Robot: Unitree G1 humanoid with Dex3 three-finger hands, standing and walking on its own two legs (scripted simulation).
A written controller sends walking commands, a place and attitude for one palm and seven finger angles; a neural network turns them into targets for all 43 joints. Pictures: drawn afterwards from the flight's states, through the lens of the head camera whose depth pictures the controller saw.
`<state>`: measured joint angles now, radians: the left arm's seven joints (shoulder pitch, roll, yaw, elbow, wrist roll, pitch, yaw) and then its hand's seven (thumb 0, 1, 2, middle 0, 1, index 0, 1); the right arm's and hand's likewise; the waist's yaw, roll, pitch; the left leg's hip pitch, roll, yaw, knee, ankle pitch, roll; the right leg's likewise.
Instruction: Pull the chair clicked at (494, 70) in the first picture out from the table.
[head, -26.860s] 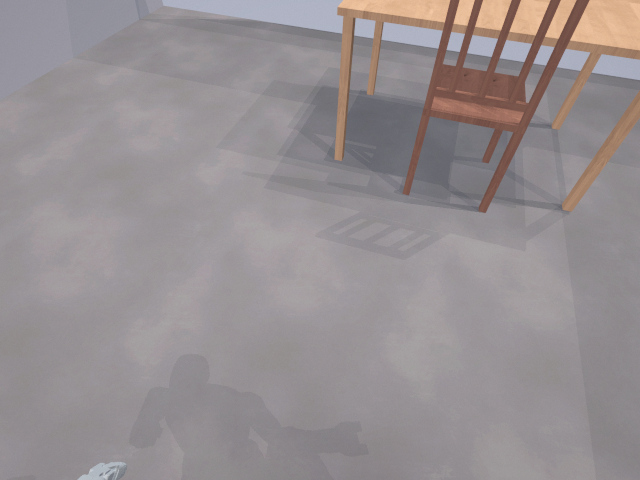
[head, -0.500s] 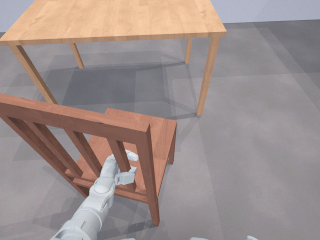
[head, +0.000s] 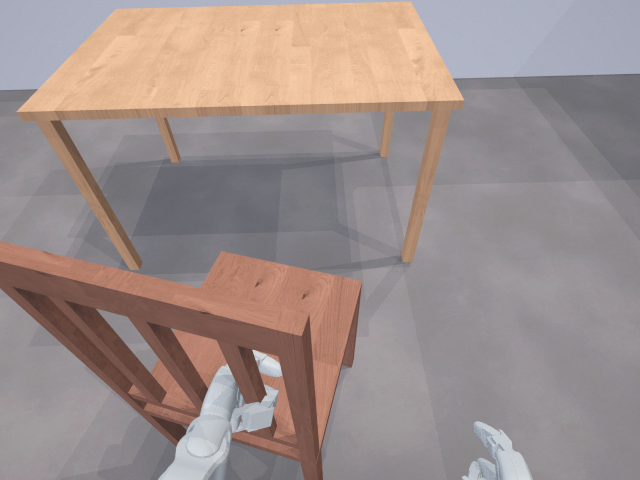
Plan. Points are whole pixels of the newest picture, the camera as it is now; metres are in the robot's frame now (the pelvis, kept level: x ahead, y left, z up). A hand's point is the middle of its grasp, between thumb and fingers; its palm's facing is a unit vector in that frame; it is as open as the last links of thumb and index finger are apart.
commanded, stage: stop walking, hand still on the chair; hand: left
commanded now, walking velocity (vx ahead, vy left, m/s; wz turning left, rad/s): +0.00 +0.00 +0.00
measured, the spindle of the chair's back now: (184, 373) +0.27 +0.22 -0.07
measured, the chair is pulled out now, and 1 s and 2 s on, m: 0.62 0.62 0.62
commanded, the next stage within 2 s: open the thumb and straighten the fingers in 0.16 s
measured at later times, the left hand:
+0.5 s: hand (262, 403) +0.24 +0.10 -0.07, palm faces -0.13 -0.98 -0.12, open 7.8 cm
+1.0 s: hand (260, 403) +0.24 +0.10 -0.08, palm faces -0.10 -0.99 -0.13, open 17.0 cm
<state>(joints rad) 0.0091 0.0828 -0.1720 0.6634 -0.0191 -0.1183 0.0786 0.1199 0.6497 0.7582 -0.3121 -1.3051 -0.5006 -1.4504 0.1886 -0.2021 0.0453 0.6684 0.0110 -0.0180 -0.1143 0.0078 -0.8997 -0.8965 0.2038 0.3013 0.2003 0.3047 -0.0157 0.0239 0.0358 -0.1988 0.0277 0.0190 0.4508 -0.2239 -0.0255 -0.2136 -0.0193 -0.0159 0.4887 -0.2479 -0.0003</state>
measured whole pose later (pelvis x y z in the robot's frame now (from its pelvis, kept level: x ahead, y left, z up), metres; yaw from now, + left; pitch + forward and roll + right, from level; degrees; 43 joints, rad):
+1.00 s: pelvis +0.02 +0.00 -0.05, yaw +3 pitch +10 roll +0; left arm 0.25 0.14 -0.17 0.08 -0.03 0.19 0.04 -0.01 -0.53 0.21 -0.07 -0.21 -0.08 -0.21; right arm 0.26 -0.24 0.04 0.49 0.03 -0.11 -0.06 0.01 -0.90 -0.90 0.20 0.30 0.20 0.30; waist -0.05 0.05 -0.12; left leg -0.63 0.01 -0.03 0.90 -0.44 -0.02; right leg -0.61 -0.05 -0.05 0.91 -0.47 0.00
